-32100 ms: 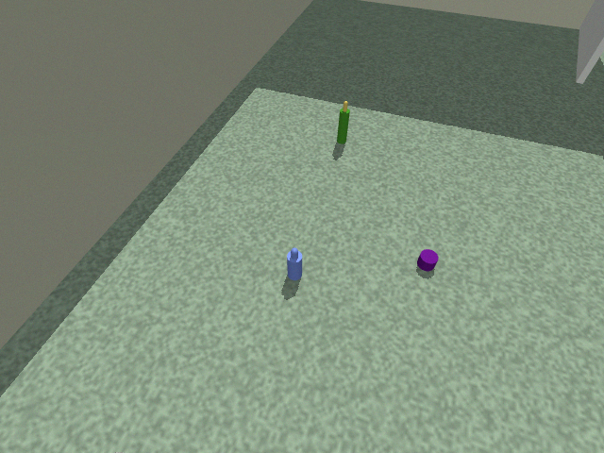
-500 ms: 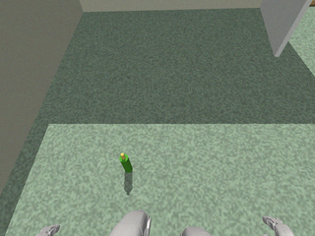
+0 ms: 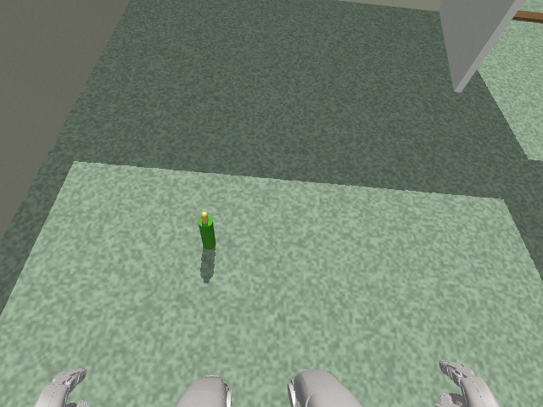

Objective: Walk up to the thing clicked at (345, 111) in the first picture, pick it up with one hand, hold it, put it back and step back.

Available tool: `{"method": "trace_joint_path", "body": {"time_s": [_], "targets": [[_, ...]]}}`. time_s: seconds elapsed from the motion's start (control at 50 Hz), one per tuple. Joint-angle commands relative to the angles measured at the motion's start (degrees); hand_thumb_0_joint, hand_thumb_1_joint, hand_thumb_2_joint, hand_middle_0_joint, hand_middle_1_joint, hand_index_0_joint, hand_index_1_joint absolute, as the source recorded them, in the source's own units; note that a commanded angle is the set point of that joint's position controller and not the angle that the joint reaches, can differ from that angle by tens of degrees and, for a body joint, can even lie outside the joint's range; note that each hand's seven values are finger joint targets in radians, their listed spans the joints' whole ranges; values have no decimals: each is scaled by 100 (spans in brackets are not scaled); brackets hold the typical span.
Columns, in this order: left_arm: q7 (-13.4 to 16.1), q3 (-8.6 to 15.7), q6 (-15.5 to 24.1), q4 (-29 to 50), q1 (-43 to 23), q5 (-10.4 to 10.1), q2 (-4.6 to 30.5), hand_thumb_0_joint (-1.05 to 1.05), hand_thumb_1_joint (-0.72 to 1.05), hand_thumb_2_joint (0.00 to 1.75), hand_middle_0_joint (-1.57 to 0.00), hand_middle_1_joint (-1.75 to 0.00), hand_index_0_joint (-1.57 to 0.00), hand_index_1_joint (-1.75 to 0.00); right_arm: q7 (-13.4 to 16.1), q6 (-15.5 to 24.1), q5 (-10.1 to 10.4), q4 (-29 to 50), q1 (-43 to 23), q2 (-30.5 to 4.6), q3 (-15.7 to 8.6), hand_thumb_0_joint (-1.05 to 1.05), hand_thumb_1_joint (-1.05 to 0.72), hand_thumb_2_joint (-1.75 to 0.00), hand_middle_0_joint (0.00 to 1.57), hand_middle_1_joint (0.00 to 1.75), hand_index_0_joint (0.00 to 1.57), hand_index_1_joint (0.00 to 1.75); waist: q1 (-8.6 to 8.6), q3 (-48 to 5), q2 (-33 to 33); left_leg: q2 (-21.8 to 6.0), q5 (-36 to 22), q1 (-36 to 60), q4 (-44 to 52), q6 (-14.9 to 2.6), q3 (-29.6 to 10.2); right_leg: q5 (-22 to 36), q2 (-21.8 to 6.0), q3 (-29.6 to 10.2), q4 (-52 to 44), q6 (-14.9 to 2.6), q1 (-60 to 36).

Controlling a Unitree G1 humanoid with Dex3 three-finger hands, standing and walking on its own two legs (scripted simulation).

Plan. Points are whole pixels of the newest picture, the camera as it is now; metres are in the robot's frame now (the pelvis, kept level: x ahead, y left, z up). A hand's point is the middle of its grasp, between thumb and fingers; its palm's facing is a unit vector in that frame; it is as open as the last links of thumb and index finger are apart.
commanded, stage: step back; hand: left
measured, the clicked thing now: (206, 229) +0.68 +0.20 -0.64
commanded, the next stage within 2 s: stand in 1.98 s
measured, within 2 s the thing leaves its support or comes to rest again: neither
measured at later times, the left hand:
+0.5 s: hand out of the picture -0.04 +0.25 -0.15, palm faces +0.06 -0.91 -0.41, open 7.4 cm
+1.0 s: hand out of the picture -0.30 +0.20 -0.15, palm faces +0.00 -0.92 -0.40, open 7.4 cm
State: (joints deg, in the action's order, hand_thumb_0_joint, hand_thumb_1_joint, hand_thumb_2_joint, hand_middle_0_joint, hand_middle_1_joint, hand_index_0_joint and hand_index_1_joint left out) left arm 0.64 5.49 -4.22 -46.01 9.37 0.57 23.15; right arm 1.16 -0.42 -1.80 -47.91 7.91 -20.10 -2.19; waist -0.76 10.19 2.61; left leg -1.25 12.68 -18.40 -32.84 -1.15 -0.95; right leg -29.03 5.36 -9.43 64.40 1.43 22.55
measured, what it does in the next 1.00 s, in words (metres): walks backwards: right foot, then left foot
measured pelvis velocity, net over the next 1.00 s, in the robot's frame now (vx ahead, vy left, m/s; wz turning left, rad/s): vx -0.33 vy -0.07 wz -0.04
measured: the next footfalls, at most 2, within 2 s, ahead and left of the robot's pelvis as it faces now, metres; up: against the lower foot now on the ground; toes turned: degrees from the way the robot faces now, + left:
right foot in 0.12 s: -0.04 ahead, -0.15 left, +0.00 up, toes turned +1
left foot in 0.48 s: -0.16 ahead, +0.08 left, +0.00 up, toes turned +1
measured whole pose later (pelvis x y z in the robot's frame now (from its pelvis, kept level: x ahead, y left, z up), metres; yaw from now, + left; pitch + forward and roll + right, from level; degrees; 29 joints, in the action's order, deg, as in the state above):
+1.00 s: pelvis -0.33 -0.07 -0.01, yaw -2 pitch -3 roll +1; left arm -0.8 3.8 -1.7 -54.4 16.3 2.6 20.2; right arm 0.1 -2.6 -1.4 -51.0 9.5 -23.3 -3.5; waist -2.8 3.9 -1.2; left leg 1.8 24.0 -26.1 -50.1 0.1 -5.4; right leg -22.2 0.3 -3.3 37.1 -1.3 12.1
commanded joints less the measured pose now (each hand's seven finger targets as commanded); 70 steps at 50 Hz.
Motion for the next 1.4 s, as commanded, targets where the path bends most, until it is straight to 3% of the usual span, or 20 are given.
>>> {"method": "trace_joint_path", "body": {"time_s": [0.0,0.1,0.14,0.16,0.26,0.38,0.46,0.5,0.52,0.6,0.76,0.82,0.84,0.9,0.98,1.08,1.14,1.18,1.22,1.38], "targets": [[40,200,212,449,75,34,813,0,90,90,-20,-30,-20,-30,110,38,1,445,211,-1633,-495,0,-90,-90,20,30,20,30,274,-1374,-1305,-1329,-2509,1627,425,-1321,-1138,-51,-323,358,-1408,67,253],[-29,273,298,-99,1016,111,875,0,90,90,-20,-30,-20,-30,26,-129,89,605,-270,-1695,-485,0,-90,-90,20,30,20,30,-144,-1731,-1294,-933,-1046,385,-69,-702,-847,1561,-395,864,-3958,-293,-1536],[-48,482,316,83,758,222,1610,0,90,90,-20,-30,-20,-30,35,-146,147,712,-148,-1143,-332,0,-90,-90,20,30,20,30,-76,-1330,808,440,1440,-1624,-1478,-15,-449,1116,-1911,-1616,-4407,-871,-1743],[-44,548,278,351,231,233,2184,0,90,90,-20,-30,-20,-30,149,-174,127,738,-406,-1334,-439,0,-90,-90,20,30,20,30,-369,-938,1537,635,2373,-974,-2961,167,-615,964,-2940,-2482,-4898,-1848,183],[39,365,299,582,-784,210,1186,0,90,90,-20,-30,-20,-30,89,-106,166,226,403,-1255,-369,0,-90,-90,20,30,20,30,251,-640,680,902,1245,-850,-3774,160,-752,2247,-1560,-125,-4189,-1109,-48],[132,319,239,598,18,227,1107,0,90,90,-20,-30,-20,-30,111,24,80,355,365,-1106,-274,0,-90,-90,20,30,20,30,-210,-1272,1041,321,1834,-877,-1229,237,-241,3636,-1949,-317,-3503,-1298,-2050],[73,178,69,703,-134,81,1100,0,90,90,-20,-30,-20,-30,91,45,0,37,974,-1234,-397,0,-90,-90,20,30,20,30,43,-1526,584,231,-271,634,1176,21,-70,3225,-1619,-39,-2615,-839,-1204],[82,102,58,821,-246,6,777,0,90,90,-20,-30,-20,-30,43,1,-117,197,505,-2268,-593,0,-90,-90,20,30,20,30,9,-1234,-1663,-1850,-1271,898,1429,-957,-2790,-457,-138,895,-1034,-255,857],[164,244,56,824,-649,84,1079,0,90,90,-20,-30,-20,-30,33,7,-108,313,370,-2558,-648,0,-90,-90,20,30,20,30,367,-1023,-1858,-2407,-1006,-333,1663,-1679,-3456,-972,-256,112,64,-164,316],[57,241,17,350,92,-27,1009,0,90,90,-20,-30,-20,-30,130,79,-102,418,-310,-1553,-382,0,-90,-90,20,30,20,30,-271,-877,-757,-1127,-2008,117,973,-942,-1108,210,113,-263,1193,-240,614],[-28,95,327,220,54,84,879,0,90,90,-20,-30,-20,-30,18,-1,-60,302,305,-1590,-490,0,-90,-90,20,30,20,30,332,-1541,-1457,-1141,147,1680,780,-1158,-1032,-130,-472,610,-2249,25,117],[-29,129,449,-391,904,110,836,0,90,90,-20,-30,-20,-30,-35,-144,-50,330,-48,-1789,-511,0,-90,-90,20,30,20,30,-63,-1592,-1486,-1065,480,735,355,-953,-757,735,-391,1023,-4273,-248,-1244],[-18,201,475,-564,974,162,983,0,90,90,-20,-30,-20,-30,-48,-170,-42,315,-41,-1568,-451,0,-90,-90,20,30,20,30,-78,-1467,-1042,-785,643,147,-125,-691,-550,873,-396,669,-4460,-379,-1590],[-12,422,466,-111,11,272,2121,0,90,90,-20,-30,-20,-30,27,-97,15,411,-402,-1409,-429,0,-90,-90,20,30,20,30,-298,-450,937,143,1946,-690,-2010,205,-779,-1800,-2840,-2691,-5253,-1653,724],[19,249,582,-143,-325,217,1240,0,90,90,-20,-30,-20,-30,-47,-15,104,-11,59,-1226,-341,0,-90,-90,20,30,20,30,74,-284,470,503,896,-871,-2320,166,-675,598,-1656,-453,-4594,-1045,-280],[-54,340,605,-259,211,257,1448,0,90,90,-20,-30,-20,-30,-135,161,-3,-90,18,-1259,-314,0,-90,-90,20,30,20,30,-326,-402,1002,195,1525,-914,-719,253,-176,-708,-1858,-702,-4674,-1148,-1226],[-96,244,508,-197,82,167,1367,0,90,90,-20,-30,-20,-30,-132,302,-10,-330,456,-1182,-383,0,-90,-90,20,30,20,30,-47,-743,680,331,800,417,1188,102,159,746,-1797,-220,-3861,-1040,-1085],[-103,40,502,-203,321,120,753,0,90,90,-20,-30,-20,-30,-62,416,-77,-502,926,-1437,-534,0,-90,-90,20,30,20,30,82,-1363,-516,-438,404,1991,1664,-151,-1248,1500,-1175,537,-2095,-554,-242],[-58,162,503,-135,-375,105,1191,0,90,90,-20,-30,-20,-30,-89,392,-46,-447,990,-2261,-699,0,-90,-90,20,30,20,30,362,-689,-970,-1926,2132,1232,1985,-1415,-3555,-447,-789,628,-1167,-328,984],[-160,104,618,-407,27,38,888,0,90,90,-20,-30,-20,-30,-98,359,-12,-287,462,-1577,-472,0,-90,-90,20,30,20,30,94,-742,-1305,-1014,82,497,1346,-874,-1316,621,-706,1038,-2571,-242,-382]]}}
